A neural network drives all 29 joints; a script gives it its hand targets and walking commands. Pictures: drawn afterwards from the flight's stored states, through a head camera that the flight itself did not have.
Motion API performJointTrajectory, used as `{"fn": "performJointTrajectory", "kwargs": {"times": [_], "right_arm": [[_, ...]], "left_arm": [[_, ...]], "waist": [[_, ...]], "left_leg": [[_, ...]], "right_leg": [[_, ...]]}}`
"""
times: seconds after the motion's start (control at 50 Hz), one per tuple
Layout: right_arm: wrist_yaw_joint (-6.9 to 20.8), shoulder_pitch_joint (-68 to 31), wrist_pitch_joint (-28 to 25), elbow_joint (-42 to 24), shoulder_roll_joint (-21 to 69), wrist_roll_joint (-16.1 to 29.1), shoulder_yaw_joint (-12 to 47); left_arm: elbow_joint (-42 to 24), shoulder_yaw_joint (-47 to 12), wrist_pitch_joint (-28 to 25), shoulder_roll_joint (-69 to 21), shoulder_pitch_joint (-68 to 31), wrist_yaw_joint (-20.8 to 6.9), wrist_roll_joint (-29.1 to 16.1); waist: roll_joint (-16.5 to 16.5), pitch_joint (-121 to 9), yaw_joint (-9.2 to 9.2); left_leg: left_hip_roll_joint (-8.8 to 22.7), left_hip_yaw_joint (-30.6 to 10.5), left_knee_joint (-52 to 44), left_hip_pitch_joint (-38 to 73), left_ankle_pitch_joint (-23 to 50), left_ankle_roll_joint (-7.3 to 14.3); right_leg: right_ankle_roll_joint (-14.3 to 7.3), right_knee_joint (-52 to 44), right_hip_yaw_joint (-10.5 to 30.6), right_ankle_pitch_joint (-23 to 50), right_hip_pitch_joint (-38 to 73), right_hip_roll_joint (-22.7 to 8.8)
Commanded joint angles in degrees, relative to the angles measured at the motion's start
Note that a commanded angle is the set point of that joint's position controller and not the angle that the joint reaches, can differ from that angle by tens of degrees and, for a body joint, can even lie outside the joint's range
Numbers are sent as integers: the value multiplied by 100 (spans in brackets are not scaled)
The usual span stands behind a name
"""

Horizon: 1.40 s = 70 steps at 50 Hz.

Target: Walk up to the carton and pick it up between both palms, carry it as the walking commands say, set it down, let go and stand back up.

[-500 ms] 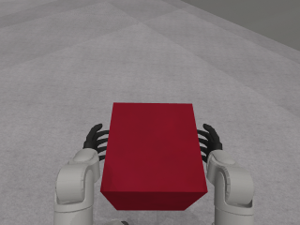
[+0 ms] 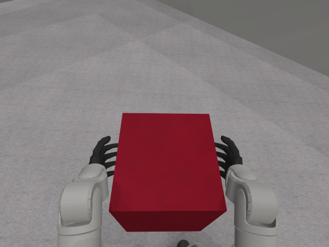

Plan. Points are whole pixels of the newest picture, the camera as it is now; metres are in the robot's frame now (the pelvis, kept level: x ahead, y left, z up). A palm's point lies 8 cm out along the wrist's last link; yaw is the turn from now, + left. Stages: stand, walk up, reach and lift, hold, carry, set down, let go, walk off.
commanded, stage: carry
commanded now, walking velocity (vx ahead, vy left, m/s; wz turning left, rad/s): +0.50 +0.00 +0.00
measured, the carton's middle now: (164, 177) +0.29 +0.00 +0.01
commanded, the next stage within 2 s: none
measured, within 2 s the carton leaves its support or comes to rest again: neither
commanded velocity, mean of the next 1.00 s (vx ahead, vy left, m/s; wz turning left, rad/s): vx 0.42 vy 0.00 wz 0.00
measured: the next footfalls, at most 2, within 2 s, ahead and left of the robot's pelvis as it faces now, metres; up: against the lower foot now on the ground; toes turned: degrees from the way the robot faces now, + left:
right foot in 0.04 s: +0.21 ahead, -0.11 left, +0.00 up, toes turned -11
left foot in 0.50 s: +0.49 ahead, +0.12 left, +0.00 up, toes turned +13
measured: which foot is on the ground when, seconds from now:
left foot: down 0.00-0.06, up 0.08-0.48, down 0.50-0.98, up 1.00-1.00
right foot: up 0.00-0.02, down 0.04-0.52, up 0.54-0.92, down 0.94-1.00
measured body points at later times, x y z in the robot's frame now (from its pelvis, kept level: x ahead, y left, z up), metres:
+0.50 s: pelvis +0.34 +0.02 -0.01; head +0.35 +0.02 +0.44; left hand +0.62 +0.17 +0.07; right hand +0.63 -0.13 +0.08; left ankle +0.46 +0.11 -0.74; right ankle +0.17 -0.10 -0.73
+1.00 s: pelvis +0.67 -0.01 -0.01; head +0.69 -0.01 +0.44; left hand +0.95 +0.15 +0.07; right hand +0.96 -0.14 +0.07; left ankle +0.47 +0.10 -0.70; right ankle +0.78 -0.09 -0.74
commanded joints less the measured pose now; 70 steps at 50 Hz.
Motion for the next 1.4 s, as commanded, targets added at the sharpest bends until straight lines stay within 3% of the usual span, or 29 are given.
{"fn": "performJointTrajectory", "kwargs": {"times": [0.0,0.02,0.04,0.06,0.08,0.12,0.14,0.22,0.38,0.46,0.48,0.5,0.52,0.58,0.62,0.72,0.84,0.9,0.92,0.94,0.96,0.98,1.04,1.1,1.2,1.26,1.28,1.3,1.38], "right_arm": [[1482,-2408,139,-259,5190,2256,3856],[1473,-2469,182,-322,5109,2259,3853],[1468,-2636,262,-401,5012,2248,3902],[1479,-2404,323,-139,5108,2149,3935],[1488,-2347,278,57,5216,2143,3882],[1535,-2626,140,7,5548,2261,3872],[1533,-2701,72,-32,5704,2310,3935],[1371,-2683,-71,-322,5786,2287,3996],[1332,-2399,94,-349,5503,2248,4074],[1405,-2343,254,-64,5417,2263,3947],[1430,-2162,269,100,5362,2185,3830],[1443,-2069,251,276,5323,2088,3750],[1469,-2104,218,302,5455,2134,3758],[1489,-2506,-3,192,5871,2232,3807],[1482,-2793,-142,-71,5934,2370,3899],[1520,-2442,-156,-312,5677,2370,3951],[1495,-2227,-6,-314,5322,2273,3881],[1491,-2349,119,-256,5203,2256,3853],[1483,-2357,165,-273,5136,2257,3839],[1477,-2372,207,-258,5020,2262,3835],[1464,-2525,265,-315,5122,2238,3921],[1462,-2181,278,45,5103,2115,3851],[1506,-2641,63,-89,5687,2280,3925],[1411,-2819,-81,-448,5863,2443,4063],[1343,-2342,-62,-443,5734,2275,4095],[1435,-2461,70,-395,5599,2319,4044],[1471,-2507,141,-274,5512,2303,3949],[1500,-2530,172,-81,5512,2287,3892],[1490,-2424,201,361,5613,2240,3682]], "left_arm": [[-450,-4061,-150,-5126,-2836,-1515,-2381],[-421,-4043,-137,-5115,-2767,-1530,-2379],[-185,-4021,-104,-5038,-2627,-1545,-2283],[86,-3916,-70,-5163,-2523,-1568,-2248],[-100,-3929,-117,-5319,-2743,-1586,-2361],[-175,-4027,-262,-5647,-2971,-1569,-2393],[-323,-4061,-318,-5719,-3136,-1575,-2465],[-517,-3966,-354,-5560,-3214,-1603,-2657],[-516,-3962,-174,-5114,-2676,-1614,-2489],[-420,-4004,-37,-5016,-2821,-1605,-2443],[-379,-4003,-7,-5002,-2849,-1625,-2402],[-331,-4009,52,-5003,-2869,-1643,-2382],[-274,-4006,25,-5077,-2903,-1653,-2406],[-247,-4057,-211,-5594,-3358,-1704,-2527],[-432,-4109,-348,-5678,-3517,-1642,-2624],[-547,-4137,-416,-5573,-2971,-1451,-2486],[-619,-4139,-240,-5253,-2775,-1475,-2402],[-470,-4115,-132,-5208,-2738,-1517,-2386],[-499,-4122,-112,-5181,-2728,-1531,-2406],[-486,-4088,-82,-5174,-2702,-1550,-2411],[-79,-3956,-56,-5110,-2564,-1588,-2347],[40,-3909,-54,-5243,-2548,-1609,-2404],[-275,-4033,-284,-5709,-2978,-1636,-2481],[-584,-3973,-377,-5639,-3249,-1644,-2624],[-567,-3884,-317,-5327,-2694,-1652,-2470],[-530,-3874,-214,-5220,-2634,-1654,-2333],[-405,-3836,-154,-5231,-2624,-1653,-2287],[-283,-3893,-108,-5246,-2739,-1637,-2274],[-123,-3960,-31,-5287,-3149,-1661,-2485]], "waist": [[729,-1525,20],[445,-1932,131],[-938,-2508,197],[-1947,-2530,188],[-1308,-2442,208],[-426,-2316,192],[-326,-2284,179],[-732,-2073,186],[-963,-1315,231],[-625,-1651,56],[-126,-2139,-109],[1462,-2496,-136],[1804,-2454,-87],[299,-2226,-73],[481,-2158,-51],[713,-1848,-23],[932,-1215,-72],[809,-1327,27],[641,-1631,103],[188,-2126,175],[-1406,-2797,199],[-1421,-2777,212],[-604,-2439,189],[-732,-2435,142],[-938,-2417,148],[-463,-2270,118],[-87,-2355,162],[419,-2316,182],[335,-2201,107]], "left_leg": [[836,68,1220,55,4101,330],[707,49,2317,-688,3744,165],[281,-111,4060,-2048,2191,-72],[-453,-525,5197,-3698,-417,-124],[-136,-1151,5855,-4293,-499,51],[291,-1361,5481,-4161,60,180],[415,-1380,4943,-3945,219,152],[225,-841,3533,-3675,426,26],[-44,-63,1356,-3172,1839,98],[-273,332,852,-1315,1416,341],[288,-534,847,-4,1259,556],[1668,-3160,163,1023,839,1289],[2226,-4063,-77,1661,1402,1690],[1938,-2642,43,818,2383,1175],[1671,-1926,-222,388,2268,937],[1326,-1037,-396,743,2863,874],[1066,-368,-320,580,3350,648],[846,75,933,375,4925,278],[662,127,1838,-91,4773,84],[556,-45,2871,-931,3177,-100],[21,-322,4363,-2605,653,-279],[-357,-705,5259,-3418,-988,-202],[241,-1341,4418,-3333,-384,88],[25,-927,2730,-2531,-211,-12],[-96,-402,1165,-1882,1500,-9],[418,-621,406,-734,3402,22],[898,-1007,745,-520,4592,158],[1114,-1171,834,-380,4586,424],[844,-860,1296,-875,4739,352]], "right_leg": [[-122,-572,-554,-43,1806,427],[-212,-480,-227,-284,3041,182],[-764,-826,2164,-887,4154,-1210],[-1317,-1522,3994,-460,5067,-1976],[-1355,-1417,3584,227,5172,-2028],[-1092,-1324,2518,1066,4478,-1738],[-921,-1402,2090,980,4181,-1617],[-873,-1812,1345,606,3815,-1459],[-590,-1692,221,1406,3813,-1067],[-255,60,-253,1613,3110,-662],[-60,1352,-218,1015,2142,-472],[133,3050,28,-788,452,200],[50,4119,733,-2574,-976,446],[-97,3938,1240,-1856,-981,-303],[1,3222,1083,-1379,-598,-355],[140,1744,529,-643,-712,-162],[0,122,-47,219,70,100],[-96,-692,-517,757,1352,448],[-129,-863,-519,969,2346,407],[-254,-589,390,2075,3554,-458],[-1168,-437,2490,3503,5072,-1827],[-1416,-866,3024,4025,5313,-2050],[-978,-998,1548,3919,4370,-1643],[-748,-1131,848,3803,3853,-1327],[-492,-660,124,3211,3605,-1077],[-25,-158,66,1048,2610,-692],[72,-45,136,-162,2325,-475],[143,-215,390,-703,2104,-371],[191,-176,482,644,2422,-499]]}}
